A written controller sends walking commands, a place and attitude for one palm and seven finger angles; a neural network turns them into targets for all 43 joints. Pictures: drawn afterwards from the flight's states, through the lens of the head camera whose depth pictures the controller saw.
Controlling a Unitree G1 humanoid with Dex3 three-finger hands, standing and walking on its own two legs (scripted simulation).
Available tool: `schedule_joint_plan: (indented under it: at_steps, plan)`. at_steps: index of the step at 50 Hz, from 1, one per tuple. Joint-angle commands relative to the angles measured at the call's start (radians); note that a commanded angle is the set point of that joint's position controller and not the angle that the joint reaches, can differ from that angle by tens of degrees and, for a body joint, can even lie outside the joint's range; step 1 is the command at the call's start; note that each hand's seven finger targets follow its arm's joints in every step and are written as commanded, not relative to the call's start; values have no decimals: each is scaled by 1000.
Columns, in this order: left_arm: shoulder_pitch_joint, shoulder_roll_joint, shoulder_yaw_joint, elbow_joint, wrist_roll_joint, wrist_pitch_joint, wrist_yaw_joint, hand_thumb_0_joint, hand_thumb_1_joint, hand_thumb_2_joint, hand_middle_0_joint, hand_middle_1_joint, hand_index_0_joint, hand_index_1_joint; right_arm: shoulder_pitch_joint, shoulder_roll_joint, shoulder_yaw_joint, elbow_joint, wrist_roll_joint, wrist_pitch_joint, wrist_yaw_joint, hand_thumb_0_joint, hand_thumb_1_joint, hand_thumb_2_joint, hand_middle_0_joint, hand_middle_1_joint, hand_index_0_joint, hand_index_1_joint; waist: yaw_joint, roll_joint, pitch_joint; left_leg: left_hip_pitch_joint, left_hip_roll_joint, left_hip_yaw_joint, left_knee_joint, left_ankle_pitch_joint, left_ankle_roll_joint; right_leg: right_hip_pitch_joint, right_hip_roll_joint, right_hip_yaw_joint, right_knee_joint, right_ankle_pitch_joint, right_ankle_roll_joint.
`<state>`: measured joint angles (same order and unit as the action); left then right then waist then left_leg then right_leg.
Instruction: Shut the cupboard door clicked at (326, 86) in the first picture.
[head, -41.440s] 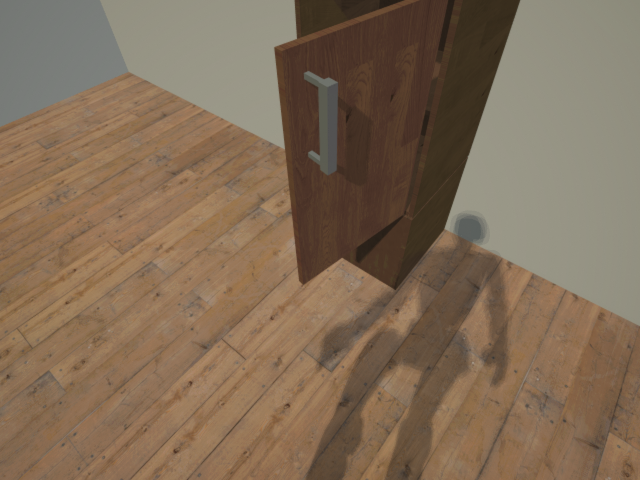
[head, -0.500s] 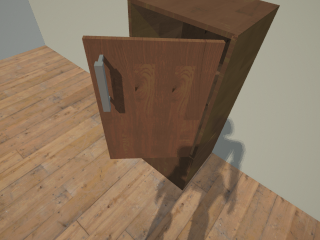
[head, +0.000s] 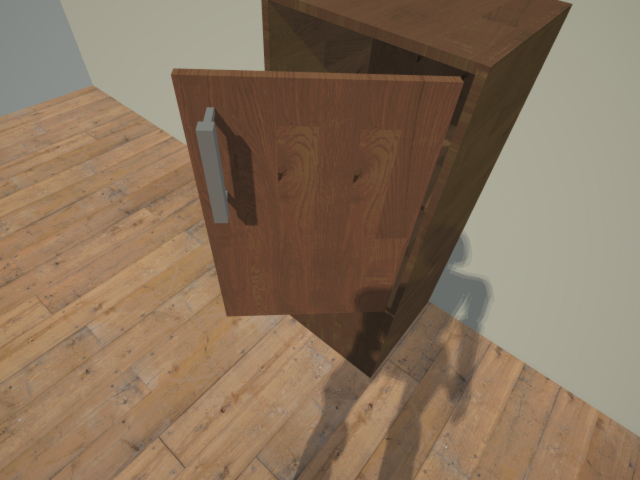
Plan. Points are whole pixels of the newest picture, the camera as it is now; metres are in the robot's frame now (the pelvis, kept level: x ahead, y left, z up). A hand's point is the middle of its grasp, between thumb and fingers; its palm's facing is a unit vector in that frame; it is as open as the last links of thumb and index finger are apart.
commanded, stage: look again from close up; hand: left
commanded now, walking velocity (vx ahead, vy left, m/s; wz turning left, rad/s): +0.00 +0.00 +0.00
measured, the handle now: (216, 168) +0.50 +0.20 +0.11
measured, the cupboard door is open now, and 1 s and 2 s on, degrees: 44 44 44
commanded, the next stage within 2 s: none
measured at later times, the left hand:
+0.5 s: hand out of the picture +0.03 +0.18 -0.17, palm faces +0.03 -0.96 -0.27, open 7.4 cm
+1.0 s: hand out of the picture +0.04 +0.15 -0.17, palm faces +0.02 -0.97 -0.23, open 7.4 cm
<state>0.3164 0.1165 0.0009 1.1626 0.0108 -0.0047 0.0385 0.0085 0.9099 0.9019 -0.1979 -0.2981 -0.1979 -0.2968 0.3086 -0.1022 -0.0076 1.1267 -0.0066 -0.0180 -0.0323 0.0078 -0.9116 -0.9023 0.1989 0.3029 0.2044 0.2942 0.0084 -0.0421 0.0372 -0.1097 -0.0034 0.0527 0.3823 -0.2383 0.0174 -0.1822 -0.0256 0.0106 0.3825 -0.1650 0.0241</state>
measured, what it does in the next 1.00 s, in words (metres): stands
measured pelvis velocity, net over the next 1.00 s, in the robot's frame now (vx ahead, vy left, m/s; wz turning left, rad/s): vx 0.02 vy -0.04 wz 0.01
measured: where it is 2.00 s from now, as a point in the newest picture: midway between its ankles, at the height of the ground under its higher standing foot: outside the picture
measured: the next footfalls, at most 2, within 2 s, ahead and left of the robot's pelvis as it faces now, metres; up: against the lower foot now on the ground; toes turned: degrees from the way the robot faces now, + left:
none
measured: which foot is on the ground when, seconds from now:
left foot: down 0.00-1.00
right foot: down 0.00-1.00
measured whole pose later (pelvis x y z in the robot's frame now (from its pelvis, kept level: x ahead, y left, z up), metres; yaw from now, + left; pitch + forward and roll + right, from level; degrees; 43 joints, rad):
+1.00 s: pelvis +0.02 -0.04 +0.00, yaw +1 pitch -1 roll +1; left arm 0.22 0.17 0.00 1.11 0.01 -0.02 0.03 0.01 0.91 0.90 -0.20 -0.30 -0.20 -0.30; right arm 0.25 -0.18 0.00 1.11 -0.02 -0.02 -0.02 0.01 -0.91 -0.90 0.20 0.30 0.20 0.29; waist 0.00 0.02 0.06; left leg -0.11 0.03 0.03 0.41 -0.28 -0.03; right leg -0.22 0.01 -0.01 0.48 -0.24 -0.03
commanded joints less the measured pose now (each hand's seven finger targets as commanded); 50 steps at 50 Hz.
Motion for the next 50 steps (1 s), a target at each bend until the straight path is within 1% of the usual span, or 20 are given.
schedule_joint_plan:
  at_steps: [1, 3, 4, 5, 6, 7, 8, 9, 11, 12, 15, 17, 18, 24, 27, 31, 36, 42, 48, 50]
  plan:
    - [57, 85, 11, -26, 5, -8, 2, 0, 900, 900, -200, -300, -200, -300, 78, -106, -16, -12, 1, -4, -10, 0, -900, -900, 200, 300, 200, 300, -8, 43, 77, -82, 101, -95, -106, 36, -1, -13, -64, 60, -58, 40, -36]
    - [56, 84, 10, -28, 6, -8, 3, 0, 900, 900, -200, -300, -200, -300, 81, -107, -16, -13, 3, -3, -10, 0, -900, -900, 200, 300, 200, 300, -7, 24, 91, -87, 102, -95, -108, 28, 1, -17, -62, 58, -64, 29, -36]
    - [108, 128, 1, -13, 19, -38, 40, 0, 900, 900, -200, -300, -200, -300, -39, -151, -6, -84, 4, -26, 5, 0, -900, -900, 200, 300, 200, 300, 27, 129, 48, -132, 115, -43, 98, 219, -22, -2, -124, 69, 24, 358, -44]
    - [82, 166, 11, -51, 6, -42, 30, 0, 900, 900, -200, -300, -200, -300, 18, -100, -6, -107, -1, -20, 6, 0, -900, -900, 200, 300, 200, 300, -16, 154, -48, -115, 58, -70, 50, 9, -22, 28, -126, 97, 44, 191, -64]
    - [50, 150, 4, -61, 5, -36, 19, 0, 900, 900, -200, -300, -200, -300, 35, -105, -5, -103, -4, -26, 4, 0, -900, -900, 200, 300, 200, 300, -14, 205, -11, -132, 79, -89, -2, 29, -8, -12, -97, 73, 61, 27, -71]
    - [57, 140, 1, -63, 7, -30, 13, 0, 900, 900, -200, -300, -200, -300, 58, -118, -1, -105, -5, -28, 5, 0, -900, -900, 200, 300, 200, 300, -11, 197, -37, -145, 103, -109, -5, 27, 2, -6, -68, 45, 67, -54, -69]
    - [42, 132, 0, -68, 9, -27, 9, 0, 900, 900, -200, -300, -200, -300, 56, -118, -1, -112, -9, -31, 6, 0, -900, -900, 200, 300, 200, 300, -7, 210, -24, -160, 112, -122, -12, 54, 10, -10, -58, 29, 80, -49, -66]
    - [41, 128, 0, -70, 9, -24, 5, 0, 900, 900, -200, -300, -200, -300, 51, -123, -1, -120, -6, -29, 4, 0, -900, -900, 200, 300, 200, 300, -4, 168, -21, -161, 114, -128, -21, 37, 17, -10, -53, 26, 80, -54, -63]
    - [25, 118, -4, -76, 7, -23, 0, 0, 900, 900, -200, -300, -200, -300, 53, -136, -3, -128, -5, -24, 4, 0, -900, -900, 200, 300, 200, 300, -10, 63, 37, -176, 105, -136, -32, -2, 23, -46, -52, 38, 63, -63, -61]
    - [21, 117, -6, -77, 6, -22, -1, 0, 900, 900, -200, -300, -200, -300, 60, -143, -3, -129, -4, -23, 4, 0, -900, -900, 200, 300, 200, 300, -14, 40, 53, -171, 104, -137, -38, -6, 25, -62, -53, 42, 57, -67, -61]
    - [10, 127, -3, -83, 4, -23, -3, 0, 900, 900, -200, -300, -200, -300, 62, -154, 0, -121, -6, -23, 6, 0, -900, -900, 200, 300, 200, 300, -12, 22, 88, -176, 99, -135, -55, 1, 25, -75, -54, 51, 53, -63, -60]
    - [8, 136, -1, -87, 3, -23, -2, 0, 900, 900, -200, -300, -200, -300, 61, -160, 1, -114, -6, -23, 6, 0, -900, -900, 200, 300, 200, 300, -11, 3, 88, -159, 94, -124, -52, 21, 24, -75, -59, 56, 47, -49, -60]
    - [2, 142, 1, -88, 2, -23, -3, 0, 900, 900, -200, -300, -200, -300, 61, -155, 3, -110, -7, -24, 7, 0, -900, -900, 200, 300, 200, 300, -11, 25, 91, -157, 91, -122, -56, 33, 24, -73, -60, 55, 48, -42, -61]
    - [-12, 169, 10, -96, -1, -29, -2, 0, 900, 900, -200, -300, -200, -300, 52, -170, 5, -91, -7, -28, 5, 0, -900, -900, 200, 300, 200, 300, -9, 23, 18, -98, 90, -99, -37, 121, 19, -22, -71, 65, 59, 67, -63]
    - [-19, 179, 12, -94, -1, -30, -3, 0, 900, 900, -200, -300, -200, -300, 40, -174, 3, -84, -7, -27, 4, 0, -900, -900, 200, 300, 200, 300, -9, 11, -7, -71, 91, -87, -29, 128, 14, -12, -78, 69, 54, 102, -65]
    - [-35, 188, 16, -94, 0, -32, -3, 0, 900, 900, -200, -300, -200, -300, 29, -170, 1, -71, -8, -25, 3, 0, -900, -900, 200, 300, 200, 300, -8, 24, -2, -69, 90, -80, -27, 138, 8, -2, -84, 73, 50, 144, -70]
    - [-44, 185, 18, -90, 0, -29, -4, 0, 900, 900, -200, -300, -200, -300, 19, -163, 0, -56, -8, -19, 1, 0, -900, -900, 200, 300, 200, 300, -9, 47, 12, -63, 90, -73, -30, 116, 1, -11, -82, 81, 33, 127, -73]
    - [-52, 195, 20, -90, -1, -30, -6, 0, 900, 900, -200, -300, -200, -300, 15, -164, 0, -49, -8, -16, 0, 0, -900, -900, 200, 300, 200, 300, -9, 38, -4, -55, 91, -64, -26, 104, -5, 5, -87, 88, 11, 125, -77]
    - [-60, 193, 22, -92, 0, -28, -7, 0, 900, 900, -200, -300, -200, -300, 10, -159, 0, -41, -8, -13, 0, 0, -900, -900, 200, 300, 200, 300, -9, 24, 11, -53, 95, -62, -35, 97, -8, -1, -81, 83, -2, 109, -76]
    - [-62, 197, 23, -93, -1, -29, -7, 0, 900, 900, -200, -300, -200, -300, 5, -171, -1, -41, -8, -14, 0, 0, -900, -900, 200, 300, 200, 300, -10, 40, -4, -47, 96, -63, -31, 108, -9, 2, -81, 87, 1, 116, -76]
